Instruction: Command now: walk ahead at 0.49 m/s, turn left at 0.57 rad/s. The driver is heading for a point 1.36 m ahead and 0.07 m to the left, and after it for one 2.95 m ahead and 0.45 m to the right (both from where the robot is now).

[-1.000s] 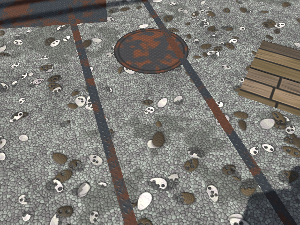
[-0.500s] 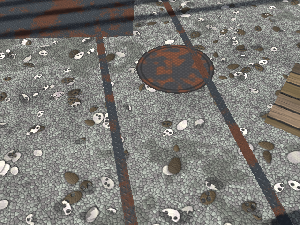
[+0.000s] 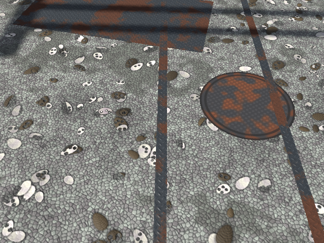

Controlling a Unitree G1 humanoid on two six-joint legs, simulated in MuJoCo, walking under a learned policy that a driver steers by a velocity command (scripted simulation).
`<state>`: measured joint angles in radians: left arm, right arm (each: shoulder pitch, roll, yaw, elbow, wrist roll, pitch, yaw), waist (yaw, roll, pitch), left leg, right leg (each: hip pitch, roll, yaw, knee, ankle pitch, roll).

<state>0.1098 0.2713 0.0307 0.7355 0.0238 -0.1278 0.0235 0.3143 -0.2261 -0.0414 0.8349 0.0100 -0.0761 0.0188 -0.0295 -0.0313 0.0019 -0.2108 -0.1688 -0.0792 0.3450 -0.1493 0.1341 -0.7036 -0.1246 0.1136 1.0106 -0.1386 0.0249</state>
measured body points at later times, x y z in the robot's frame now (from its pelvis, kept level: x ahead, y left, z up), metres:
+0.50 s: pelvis +0.26 -0.04 +0.01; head +0.29 -0.05 +0.45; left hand +0.23 +0.23 -0.11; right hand +0.48 -0.25 -0.10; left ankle +0.30 +0.13 -0.67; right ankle +0.27 -0.15 -0.74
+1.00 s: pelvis +0.49 +0.08 +0.01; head +0.50 +0.10 +0.46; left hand +0.58 +0.38 -0.10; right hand +0.60 -0.18 -0.11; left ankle +0.45 +0.16 -0.74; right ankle +0.63 -0.07 -0.67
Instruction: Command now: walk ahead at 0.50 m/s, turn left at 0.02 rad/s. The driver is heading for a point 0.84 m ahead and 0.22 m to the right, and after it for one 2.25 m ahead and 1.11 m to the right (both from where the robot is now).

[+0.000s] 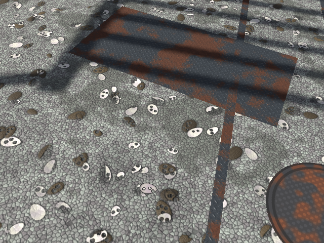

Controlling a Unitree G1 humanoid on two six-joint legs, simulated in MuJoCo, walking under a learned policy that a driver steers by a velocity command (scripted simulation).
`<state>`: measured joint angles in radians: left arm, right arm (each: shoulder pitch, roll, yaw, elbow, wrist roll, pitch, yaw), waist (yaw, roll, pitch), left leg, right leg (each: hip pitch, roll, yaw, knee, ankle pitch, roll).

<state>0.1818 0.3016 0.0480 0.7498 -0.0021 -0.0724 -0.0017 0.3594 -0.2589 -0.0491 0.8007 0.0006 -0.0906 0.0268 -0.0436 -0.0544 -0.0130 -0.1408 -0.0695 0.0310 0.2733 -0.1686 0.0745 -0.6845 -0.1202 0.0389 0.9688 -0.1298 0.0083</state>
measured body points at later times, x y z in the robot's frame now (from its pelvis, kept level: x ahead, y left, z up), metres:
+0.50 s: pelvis +0.26 -0.07 +0.00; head +0.29 -0.08 +0.45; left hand +0.34 +0.20 -0.12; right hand +0.38 -0.34 -0.12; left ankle +0.30 +0.10 -0.67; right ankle +0.28 -0.15 -0.75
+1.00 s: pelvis +0.53 +0.00 -0.01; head +0.55 +0.02 +0.44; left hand +0.63 +0.27 -0.14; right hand +0.61 -0.28 -0.11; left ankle +0.56 +0.09 -0.75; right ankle +0.50 -0.16 -0.66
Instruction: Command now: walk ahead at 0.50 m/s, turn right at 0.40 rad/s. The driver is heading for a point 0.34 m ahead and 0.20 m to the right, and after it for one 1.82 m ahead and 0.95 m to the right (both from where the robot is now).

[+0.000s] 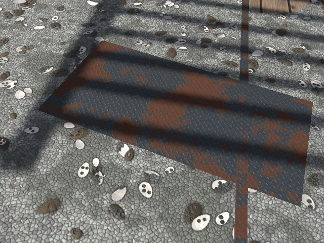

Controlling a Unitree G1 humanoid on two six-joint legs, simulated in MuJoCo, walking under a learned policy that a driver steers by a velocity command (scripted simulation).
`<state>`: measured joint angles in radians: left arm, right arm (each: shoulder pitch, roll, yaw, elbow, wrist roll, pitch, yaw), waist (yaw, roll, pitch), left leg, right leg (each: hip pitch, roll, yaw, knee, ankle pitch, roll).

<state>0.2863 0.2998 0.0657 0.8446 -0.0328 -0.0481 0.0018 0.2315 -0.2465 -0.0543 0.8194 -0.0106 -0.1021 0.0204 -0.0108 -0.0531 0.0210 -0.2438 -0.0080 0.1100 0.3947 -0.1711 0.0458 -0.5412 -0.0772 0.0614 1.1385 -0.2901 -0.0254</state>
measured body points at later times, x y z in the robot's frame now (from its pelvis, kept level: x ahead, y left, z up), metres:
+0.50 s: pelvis +0.24 -0.07 -0.01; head +0.29 -0.10 +0.43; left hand +0.47 +0.15 -0.11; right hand +0.28 -0.38 -0.13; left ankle +0.18 +0.10 -0.63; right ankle +0.30 -0.15 -0.74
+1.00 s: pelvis +0.38 -0.07 -0.01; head +0.42 -0.08 +0.44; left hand +0.68 +0.08 -0.11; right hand +0.36 -0.39 -0.09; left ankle +0.49 +0.00 -0.74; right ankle +0.27 -0.15 -0.66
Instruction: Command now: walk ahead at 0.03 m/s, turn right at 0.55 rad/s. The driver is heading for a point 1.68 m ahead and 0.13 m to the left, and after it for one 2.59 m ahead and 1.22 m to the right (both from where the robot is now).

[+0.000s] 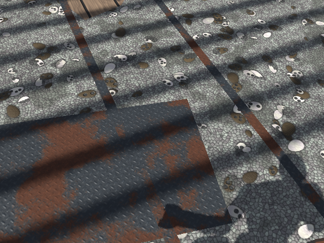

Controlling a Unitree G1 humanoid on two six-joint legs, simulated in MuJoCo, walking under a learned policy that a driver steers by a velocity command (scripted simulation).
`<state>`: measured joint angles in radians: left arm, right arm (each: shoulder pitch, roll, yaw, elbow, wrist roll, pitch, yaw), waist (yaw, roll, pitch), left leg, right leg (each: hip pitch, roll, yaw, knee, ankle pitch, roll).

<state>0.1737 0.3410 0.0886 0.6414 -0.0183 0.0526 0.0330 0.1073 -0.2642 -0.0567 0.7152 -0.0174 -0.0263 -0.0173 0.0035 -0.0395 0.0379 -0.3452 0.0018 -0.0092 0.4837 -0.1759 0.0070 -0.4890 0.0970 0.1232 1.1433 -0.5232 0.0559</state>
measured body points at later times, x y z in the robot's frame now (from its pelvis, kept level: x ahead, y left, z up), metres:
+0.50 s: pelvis +0.00 -0.04 +0.00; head +0.01 -0.06 +0.45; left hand +0.19 +0.18 -0.09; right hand +0.09 -0.33 -0.12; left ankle +0.00 +0.11 -0.72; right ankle -0.01 -0.14 -0.74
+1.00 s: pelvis +0.00 -0.03 +0.00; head +0.00 -0.03 +0.45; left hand +0.11 +0.22 -0.13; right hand +0.04 -0.30 -0.14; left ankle +0.00 +0.11 -0.74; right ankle -0.01 -0.14 -0.74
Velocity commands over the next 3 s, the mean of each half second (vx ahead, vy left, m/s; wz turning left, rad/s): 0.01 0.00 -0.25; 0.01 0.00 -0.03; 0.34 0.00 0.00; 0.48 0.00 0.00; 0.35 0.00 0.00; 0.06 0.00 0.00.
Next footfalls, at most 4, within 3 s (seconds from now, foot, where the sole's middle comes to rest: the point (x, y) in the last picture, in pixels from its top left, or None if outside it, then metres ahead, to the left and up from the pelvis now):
0.26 right None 0.03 -0.15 -0.77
0.52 left None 0.04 0.10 -0.77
1.62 right None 0.39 -0.18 -0.77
2.16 left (154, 183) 0.71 0.04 -0.77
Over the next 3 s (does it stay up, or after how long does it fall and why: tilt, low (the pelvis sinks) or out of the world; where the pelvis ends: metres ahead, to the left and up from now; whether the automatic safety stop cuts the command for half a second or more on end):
stays up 0.73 -0.08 0.00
